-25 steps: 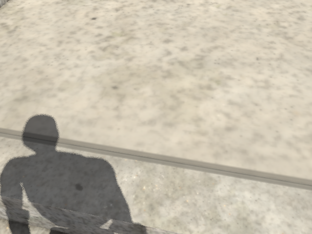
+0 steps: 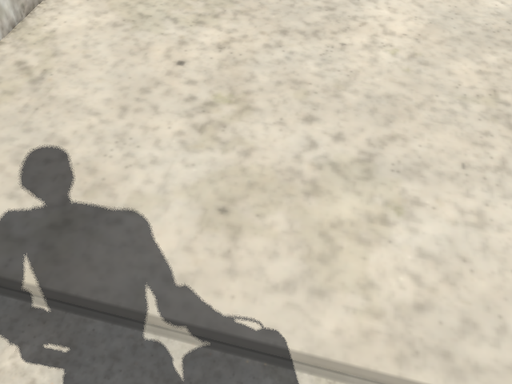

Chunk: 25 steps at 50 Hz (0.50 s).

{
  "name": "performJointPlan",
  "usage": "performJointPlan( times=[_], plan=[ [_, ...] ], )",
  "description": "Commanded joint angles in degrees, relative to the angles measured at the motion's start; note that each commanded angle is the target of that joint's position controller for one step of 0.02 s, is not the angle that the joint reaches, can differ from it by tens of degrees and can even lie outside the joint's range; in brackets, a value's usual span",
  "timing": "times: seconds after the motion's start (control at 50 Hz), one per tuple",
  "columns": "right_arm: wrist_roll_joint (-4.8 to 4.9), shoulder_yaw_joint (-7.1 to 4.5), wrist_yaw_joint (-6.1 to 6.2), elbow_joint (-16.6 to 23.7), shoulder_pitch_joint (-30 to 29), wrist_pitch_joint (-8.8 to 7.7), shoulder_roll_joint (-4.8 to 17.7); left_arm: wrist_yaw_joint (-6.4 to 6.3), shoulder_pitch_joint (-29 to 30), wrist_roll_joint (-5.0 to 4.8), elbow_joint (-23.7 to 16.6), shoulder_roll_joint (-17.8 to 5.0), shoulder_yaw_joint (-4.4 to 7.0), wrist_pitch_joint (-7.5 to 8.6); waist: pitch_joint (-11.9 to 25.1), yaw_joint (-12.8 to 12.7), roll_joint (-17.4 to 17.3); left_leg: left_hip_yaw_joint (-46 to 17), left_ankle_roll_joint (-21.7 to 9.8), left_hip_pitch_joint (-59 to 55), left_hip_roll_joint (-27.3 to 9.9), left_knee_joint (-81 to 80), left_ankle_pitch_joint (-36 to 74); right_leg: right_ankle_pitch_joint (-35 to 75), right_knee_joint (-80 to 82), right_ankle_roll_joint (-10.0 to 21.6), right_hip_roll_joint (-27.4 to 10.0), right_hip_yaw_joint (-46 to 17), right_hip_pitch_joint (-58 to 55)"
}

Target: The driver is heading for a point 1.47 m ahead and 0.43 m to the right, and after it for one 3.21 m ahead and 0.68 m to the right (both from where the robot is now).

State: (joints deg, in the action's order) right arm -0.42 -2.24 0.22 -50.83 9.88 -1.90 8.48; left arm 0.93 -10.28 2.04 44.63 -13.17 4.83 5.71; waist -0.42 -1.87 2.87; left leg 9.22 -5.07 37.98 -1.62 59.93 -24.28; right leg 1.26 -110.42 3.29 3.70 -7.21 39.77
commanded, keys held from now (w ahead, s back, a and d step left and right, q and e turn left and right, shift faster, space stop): no key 0.32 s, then w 0.52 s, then w+e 0.16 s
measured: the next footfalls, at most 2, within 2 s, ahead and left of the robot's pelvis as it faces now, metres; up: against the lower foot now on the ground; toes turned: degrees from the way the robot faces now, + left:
right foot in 0.50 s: +0.27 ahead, -0.12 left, +0.21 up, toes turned -9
left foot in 1.08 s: +0.54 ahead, +0.09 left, +0.21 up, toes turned -1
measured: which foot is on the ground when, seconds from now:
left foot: down 0.00-0.58, up 0.60-1.00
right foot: up 0.00-0.48, down 0.50-1.00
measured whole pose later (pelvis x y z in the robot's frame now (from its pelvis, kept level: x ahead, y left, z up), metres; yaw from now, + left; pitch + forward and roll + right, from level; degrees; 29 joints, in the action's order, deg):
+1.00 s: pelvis +0.36 -0.02 +0.28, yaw -3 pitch +2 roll +1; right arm -0.3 -2.9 -4.0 -39.6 4.5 -1.8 10.1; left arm -0.8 -28.2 1.3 52.1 -9.6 3.9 7.6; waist 1.8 -6.0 0.8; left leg 4.6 -3.7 37.5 -3.1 44.1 -4.5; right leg -18.1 -14.3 2.2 -1.2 5.8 -1.8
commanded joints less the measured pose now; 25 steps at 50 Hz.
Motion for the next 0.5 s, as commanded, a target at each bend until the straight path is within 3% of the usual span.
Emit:
performJointPlan(
  times=[0.02,0.06,0.08,0.1,0.14,0.18,0.22,0.26,0.3,0.32,0.34,0.36,0.4,0.42,0.44,0.48,0.5],
  plan=[
    [-0.55,-0.05,-0.67,-2.6,4.5,-3.72,-1.3,-0.93,-9.0,-0.11,-2.5,8.2,-3.52,-0.9,-1.7,-3.1,-1.9,-19.9,-2.9,-9.9,-12.0,-30.6,22.5,-3.1,-4.9,1.6,-0.1,-3.7,12.8],
    [-0.93,-0.03,-0.67,-3.8,7.7,-5.48,-0.1,-1.55,-4.3,-0.34,-3.6,8.9,-4.08,-1.95,-2.5,-1.2,-0.3,-15.3,-1.7,-13.8,-12.1,-33.7,32.5,-3.7,0.8,1.1,0.2,-1.5,16.8],
    [-1.46,-0.14,-0.68,-5.1,11.0,-6.06,0.1,-2.28,-2.4,-0.72,-3.6,10.2,-4.19,-2.5,-1.3,0.1,-2.7,-15.7,-3.4,-16.8,-13.4,-35.4,38.7,-5.7,-8.7,1.6,2.1,1.3,20.2],
    [-1.3,0.02,-0.66,-4.9,13.1,-6.51,0.1,-2.53,-1.9,-0.62,-3.5,9.7,-3.89,-2.7,0.1,0.7,-1.7,-15.0,-3.6,-20.7,-13.8,-36.5,40.4,-5.7,-11.7,1.8,1.6,1.7,23.4],
    [-1.09,-0.81,-1.2,-5.3,15.8,-6.95,3.0,-3.68,3.3,-0.95,-6.2,10.5,-4.29,-2.86,-0.1,1.9,-5.4,-15.7,-4.3,-26.9,-15.3,-40.1,37.1,-12.2,-25.0,2.9,2.0,1.8,35.0],
    [-0.76,-0.59,-1.06,-5.3,16.8,-7.3,2.6,-3.96,7.5,-0.47,-8.8,10.6,-4.66,-3.83,-0.8,1.8,-4.2,-14.1,-4.1,-28.4,-14.6,-41.6,26.2,-12.4,-25.7,3.5,0.4,1.5,39.2],
    [-0.52,-0.32,-0.63,-5.5,18.4,-7.23,1.9,-3.42,8.9,-0.17,-9.5,10.4,-4.87,-5.17,-1.0,2.0,-3.1,-12.4,-3.2,-28.4,-12.9,-42.2,26.3,-10.5,-22.2,2.5,-1.5,5.3,38.8],
    [-0.16,-0.19,0.22,-6.3,21.6,-6.52,0.9,-2.67,10.5,0.21,-10.8,11.2,-5.62,-6.41,-0.3,1.8,-4.6,-9.6,-1.5,-30.2,-10.0,-42.0,28.3,-8.3,-11.0,1.4,-5.5,11.3,37.1],
    [-0.12,-0.24,1.72,-6.5,24.0,-5.67,0.5,-1.97,13.5,0.01,-12.1,12.1,-5.89,-7.1,1.6,3.9,-9.7,-11.2,-3.9,-34.5,-9.5,-42.4,33.7,-8.3,-5.0,0.2,-7.6,16.0,36.1],
    [-0.85,-0.59,2.46,-6.4,25.2,-5.18,1.1,-1.81,13.8,-0.15,-12.5,13.5,-6.12,-7.47,3.4,4.1,-12.9,-12.6,-5.6,-39.3,-10.5,-41.8,38.8,-8.6,-6.3,-0.2,-8.6,15.5,37.0],
    [-1.23,-1.67,3.74,-6.3,26.6,-5.24,3.3,-1.92,16.0,-0.66,-14.0,14.8,-6.65,-7.6,4.3,4.6,-15.8,-15.0,-6.6,-46.3,-14.1,-45.2,40.5,-16.6,-6.3,1.1,-11.4,10.2,40.2],
    [-0.84,-2.62,4.04,-5.2,27.7,-4.56,5.5,-1.52,18.7,-1.84,-14.8,14.2,-7.41,-7.81,3.6,6.8,-13.9,-13.8,-8.2,-47.8,-14.6,-52.1,32.3,-26.5,5.7,1.4,-11.6,14.6,38.1],
    [-1.32,-2.31,4.87,-6.2,33.5,-2.43,2.4,-0.78,27.4,-2.21,-17.2,14.2,-7.76,-8.29,-0.4,10.6,-12.2,-16.1,-10.6,-48.8,-16.1,-59.3,18.9,-38.2,14.2,3.0,-10.6,16.3,36.5],
    [-1.63,-2.3,5.13,-6.6,35.5,-1.82,1.8,-0.45,28.0,-1.88,-17.3,14.6,-7.77,-8.59,-1.8,10.9,-11.1,-16.6,-11.1,-51.6,-17.5,-60.6,15.8,-39.8,15.5,3.7,-10.7,16.4,37.8],
    [-1.51,-1.61,3.84,-5.8,35.1,-2.2,0.8,-0.27,21.3,-2.5,-14.0,13.6,-7.17,-8.05,-0.2,9.6,-9.5,-10.9,-10.7,-51.5,-17.6,-57.4,29.1,-42.5,15.6,5.0,-9.3,20.0,31.7],
    [-1.16,-1.42,1.83,-5.2,33.6,-3.03,1.5,-0.23,16.1,-3.05,-12.1,13.3,-6.64,-7.48,0.1,7.2,-9.2,-7.0,-10.7,-44.4,-15.9,-54.0,47.2,-47.3,24.3,7.3,-6.3,22.8,17.8],
    [-0.8,-1.18,1.34,-4.1,29.5,-3.46,2.3,-0.62,10.6,-3.57,-11.1,13.4,-6.7,-7.47,2.4,3.7,-11.4,-5.4,-10.3,-37.2,-15.0,-50.7,61.9,-48.0,30.6,8.4,-3.4,22.6,4.1]
  ],
)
